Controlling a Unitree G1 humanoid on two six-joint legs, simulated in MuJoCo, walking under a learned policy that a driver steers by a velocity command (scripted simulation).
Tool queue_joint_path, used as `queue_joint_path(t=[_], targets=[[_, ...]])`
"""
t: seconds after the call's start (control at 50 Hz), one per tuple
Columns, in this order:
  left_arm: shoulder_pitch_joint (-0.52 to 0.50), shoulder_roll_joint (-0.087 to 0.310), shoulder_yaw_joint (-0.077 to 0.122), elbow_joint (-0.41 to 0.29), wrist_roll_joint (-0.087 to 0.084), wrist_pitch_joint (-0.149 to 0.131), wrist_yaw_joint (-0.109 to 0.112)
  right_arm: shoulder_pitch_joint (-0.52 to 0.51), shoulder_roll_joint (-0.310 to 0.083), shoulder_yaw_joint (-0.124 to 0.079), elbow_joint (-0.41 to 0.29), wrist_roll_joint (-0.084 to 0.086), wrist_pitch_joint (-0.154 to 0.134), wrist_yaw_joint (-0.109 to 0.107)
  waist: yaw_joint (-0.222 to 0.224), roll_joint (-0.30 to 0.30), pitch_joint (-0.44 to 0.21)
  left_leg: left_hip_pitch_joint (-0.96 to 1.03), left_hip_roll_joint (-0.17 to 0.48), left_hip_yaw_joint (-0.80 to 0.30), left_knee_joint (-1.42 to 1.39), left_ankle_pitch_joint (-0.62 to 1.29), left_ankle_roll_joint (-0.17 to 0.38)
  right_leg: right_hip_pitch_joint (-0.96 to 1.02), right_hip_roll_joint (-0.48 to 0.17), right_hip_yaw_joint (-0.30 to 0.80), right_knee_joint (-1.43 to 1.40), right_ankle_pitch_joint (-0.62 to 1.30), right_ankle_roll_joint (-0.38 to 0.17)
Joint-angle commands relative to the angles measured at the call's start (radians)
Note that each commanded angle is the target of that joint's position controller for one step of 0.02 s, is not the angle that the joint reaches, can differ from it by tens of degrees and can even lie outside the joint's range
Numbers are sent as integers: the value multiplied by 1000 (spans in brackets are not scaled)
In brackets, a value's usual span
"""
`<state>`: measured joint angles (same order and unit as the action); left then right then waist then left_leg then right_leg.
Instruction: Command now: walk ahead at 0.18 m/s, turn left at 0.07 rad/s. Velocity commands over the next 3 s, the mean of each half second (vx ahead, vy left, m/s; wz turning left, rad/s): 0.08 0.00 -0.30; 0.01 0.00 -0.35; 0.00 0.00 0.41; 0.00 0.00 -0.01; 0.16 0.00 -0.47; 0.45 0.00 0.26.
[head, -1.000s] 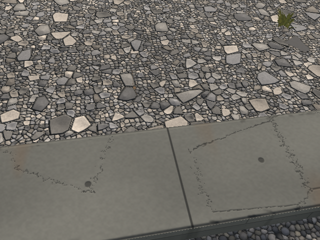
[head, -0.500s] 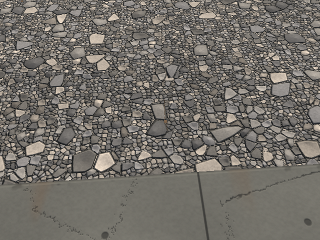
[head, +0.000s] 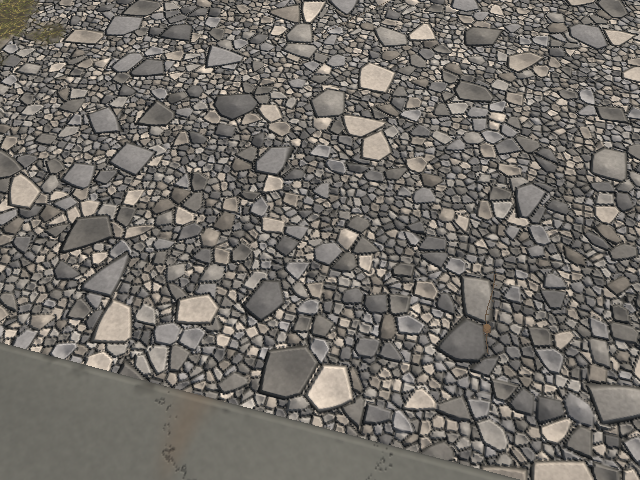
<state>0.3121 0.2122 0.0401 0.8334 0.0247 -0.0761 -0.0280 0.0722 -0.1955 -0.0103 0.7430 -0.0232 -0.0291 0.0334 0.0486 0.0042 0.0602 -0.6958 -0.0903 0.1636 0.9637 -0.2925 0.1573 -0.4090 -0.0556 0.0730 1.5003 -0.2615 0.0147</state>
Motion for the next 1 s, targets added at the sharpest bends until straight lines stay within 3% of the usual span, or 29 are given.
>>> queue_joint_path(t=[0.02,0.04,0.06,0.08,0.1,0.12,0.16,0.2,0.24,0.32,0.34,0.36,0.4,0.46,0.54,0.58,0.6,0.62,0.64,0.66,0.68,0.7,0.72,0.74,0.76,0.84,0.9,0.96,1.0], targets=[[92,57,7,-67,37,-34,-34,151,-68,-21,105,-17,-62,23,-1,5,-139,250,310,-506,-545,231,26,-306,6,137,258,50,-78],[117,47,0,-50,15,-38,-32,120,-52,-13,108,-45,-68,33,20,4,-148,200,330,-479,-550,365,28,-315,18,167,226,109,-83],[99,43,-4,-48,5,-44,-25,99,-40,-3,112,-57,-77,32,30,-2,-179,212,329,-437,-565,442,16,-331,25,189,199,137,-82],[74,49,-2,-52,-9,-41,-21,59,-57,-9,96,-54,-81,36,51,-15,-192,226,322,-351,-583,468,-23,-323,6,184,101,132,-62],[39,62,4,-51,-11,-41,-20,22,-52,-4,79,-45,-85,32,60,-14,-207,227,287,-287,-587,458,-65,-311,-3,178,25,144,-39],[61,76,17,-33,-10,-46,-25,5,-66,-3,62,-40,-102,28,83,45,-206,242,252,-219,-596,533,-126,-291,-3,156,2,190,-16],[37,122,34,-26,-10,-59,-34,24,-130,-21,35,-31,-122,15,58,49,-220,306,248,-154,-603,707,-156,-283,21,118,-54,160,45],[-17,142,47,-31,-10,-60,-29,39,-178,-36,1,-32,-129,11,24,57,-207,392,258,-107,-605,728,-137,-300,31,113,-143,157,80],[-41,141,56,-35,-8,-54,-17,62,-187,-44,-18,-34,-125,12,6,67,-187,469,299,-104,-608,707,-78,-314,14,116,-246,194,93],[-92,118,49,-65,2,-30,10,169,-196,-66,3,-40,-111,14,-46,83,-145,669,415,-160,-644,763,67,-418,-15,111,-418,171,106],[-139,72,30,-82,-75,32,23,80,-147,-54,-33,41,-40,-57,-80,46,-169,719,353,-112,-655,785,19,-412,-35,23,-493,115,89],[-162,54,20,-109,-80,62,31,76,-159,-52,-37,46,-9,-84,-84,77,-157,719,363,-102,-657,803,21,-375,-34,-7,-526,65,92],[-178,67,21,-149,-55,92,35,84,-200,-66,-35,27,25,-97,-92,86,-149,726,386,-86,-648,797,40,-321,-46,-39,-574,7,88],[-175,84,26,-189,-47,105,25,65,-216,-76,-55,14,54,-84,-89,85,-135,740,426,-73,-628,749,81,-272,-42,-73,-644,-69,74],[-170,98,34,-223,-51,108,8,50,-235,-88,-65,25,68,-78,-77,118,-141,749,445,-51,-570,776,75,-160,-8,-128,-787,-106,29],[-141,98,40,-227,-52,104,-4,40,-239,-93,-62,41,67,-82,-48,121,-155,734,423,-17,-499,762,33,-55,20,-161,-941,-24,-14],[-108,116,49,-224,-49,100,-3,60,-234,-94,-47,49,64,-84,-24,107,-167,697,389,18,-431,736,-13,47,42,-164,-1065,105,-48],[-61,176,73,-221,-41,96,12,95,-224,-94,-33,41,53,-80,-8,46,-205,604,325,48,-317,633,-75,203,27,-86,-1109,319,-97],[2,290,105,-233,-19,94,36,40,-191,-84,-73,6,36,-75,10,-155,-254,335,224,93,-72,264,-150,427,-152,154,-1032,855,-187],[1,316,103,-248,8,91,39,-10,-157,-66,-124,-11,23,-67,13,-302,-331,71,88,-20,165,-366,-214,547,-338,430,-1030,1008,-398],[-23,252,87,-263,-1,83,33,-27,-196,-81,-103,14,22,-50,36,-147,-370,36,114,-176,284,-388,-214,532,-320,369,-1054,899,-402],[-86,240,82,-272,-14,77,35,-39,-189,-80,-107,38,25,-42,10,-111,-296,-7,125,-198,297,-308,-203,474,-258,281,-1063,767,-345],[-138,220,78,-284,-32,76,39,-31,-169,-77,-97,34,26,-48,-16,-67,-238,-26,132,-209,259,-246,-204,407,-201,239,-1080,648,-289],[-178,203,71,-297,-46,81,45,-27,-186,-82,-100,21,28,-57,-34,-66,-201,-18,135,-218,225,-189,-213,343,-176,222,-1101,582,-264],[-196,199,66,-305,-44,86,49,-10,-185,-85,-97,16,30,-61,-56,-90,-199,35,121,-211,232,-149,-222,277,-155,205,-1113,577,-261],[-207,146,39,-303,-13,79,53,74,-153,-75,-58,32,40,-76,-67,-127,-237,133,128,-196,112,-87,-247,250,-132,129,-1118,572,-252],[-209,113,21,-274,2,77,50,69,-108,-56,-53,31,47,-71,-45,-156,-212,282,160,-184,-92,-64,-235,177,-117,87,-1136,389,-233],[-205,135,21,-241,9,77,41,67,-141,-63,-58,39,48,-58,-24,-174,-146,365,150,-156,-229,-61,-212,129,-141,120,-1153,166,-240],[-227,160,26,-234,-9,83,48,85,-157,-67,-62,36,41,-54,-47,-161,-104,398,128,-127,-378,19,-182,123,-140,130,-1122,106,-218]])
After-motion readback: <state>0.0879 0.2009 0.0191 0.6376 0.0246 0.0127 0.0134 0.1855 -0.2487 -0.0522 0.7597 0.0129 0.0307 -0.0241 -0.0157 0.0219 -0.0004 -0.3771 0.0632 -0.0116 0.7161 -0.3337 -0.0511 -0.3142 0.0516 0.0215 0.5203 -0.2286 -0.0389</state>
